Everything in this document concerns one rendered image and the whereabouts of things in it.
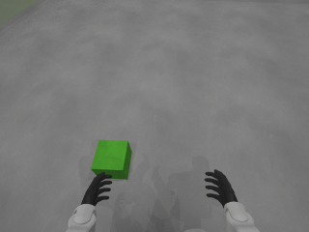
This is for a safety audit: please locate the carton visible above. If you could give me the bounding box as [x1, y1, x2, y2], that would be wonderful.
[91, 139, 132, 180]

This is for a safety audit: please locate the right robot forearm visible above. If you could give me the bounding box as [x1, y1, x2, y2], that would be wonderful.
[223, 201, 260, 232]

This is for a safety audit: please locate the robot right hand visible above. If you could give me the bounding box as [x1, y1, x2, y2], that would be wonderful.
[205, 169, 238, 208]

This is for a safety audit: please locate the robot left hand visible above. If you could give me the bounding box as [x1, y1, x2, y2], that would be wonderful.
[81, 172, 113, 206]

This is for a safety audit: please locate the left robot forearm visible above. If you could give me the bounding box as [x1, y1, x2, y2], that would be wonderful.
[66, 204, 97, 232]

